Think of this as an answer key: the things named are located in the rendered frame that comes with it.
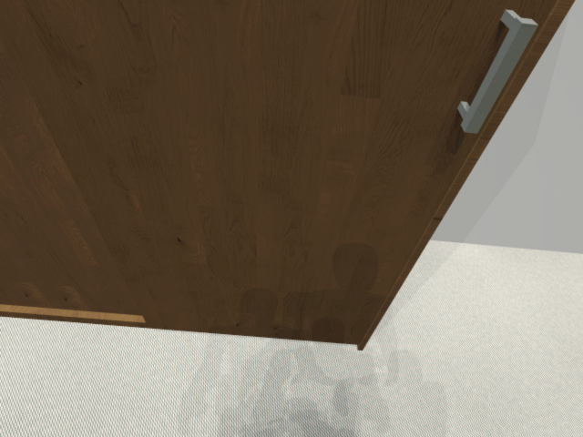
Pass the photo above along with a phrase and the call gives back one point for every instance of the handle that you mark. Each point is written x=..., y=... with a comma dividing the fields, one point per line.
x=520, y=32

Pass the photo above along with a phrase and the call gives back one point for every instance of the wardrobe door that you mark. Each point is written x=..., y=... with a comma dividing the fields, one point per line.
x=260, y=167
x=52, y=254

